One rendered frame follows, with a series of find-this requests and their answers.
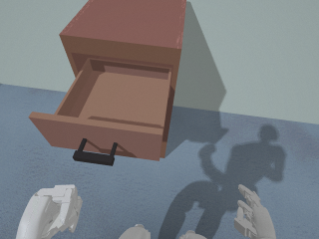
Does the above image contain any cabinet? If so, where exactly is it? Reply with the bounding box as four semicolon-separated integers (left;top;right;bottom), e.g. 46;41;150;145
59;0;186;158

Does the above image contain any left robot shin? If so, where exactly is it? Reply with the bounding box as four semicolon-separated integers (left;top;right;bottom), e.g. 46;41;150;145
135;224;145;228

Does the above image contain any right robot hand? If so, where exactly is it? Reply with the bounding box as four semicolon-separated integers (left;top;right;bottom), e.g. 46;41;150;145
234;184;276;239

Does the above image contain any left robot hand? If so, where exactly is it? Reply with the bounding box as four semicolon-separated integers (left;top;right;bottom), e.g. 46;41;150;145
16;184;83;239

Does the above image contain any robot left thigh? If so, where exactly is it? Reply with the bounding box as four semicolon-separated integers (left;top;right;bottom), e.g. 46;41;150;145
119;227;151;239

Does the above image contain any handle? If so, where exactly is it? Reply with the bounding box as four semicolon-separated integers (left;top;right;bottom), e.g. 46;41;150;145
73;138;118;166

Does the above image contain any drawer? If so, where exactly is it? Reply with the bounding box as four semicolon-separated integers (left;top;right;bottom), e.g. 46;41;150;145
28;58;172;161

